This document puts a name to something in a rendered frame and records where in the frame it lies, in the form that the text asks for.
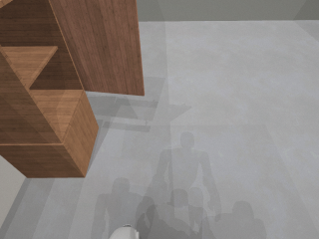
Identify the robot left thigh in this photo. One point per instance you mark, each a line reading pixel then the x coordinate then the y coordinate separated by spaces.
pixel 126 232

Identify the cupboard door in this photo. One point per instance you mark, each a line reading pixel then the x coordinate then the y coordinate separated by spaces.
pixel 103 37

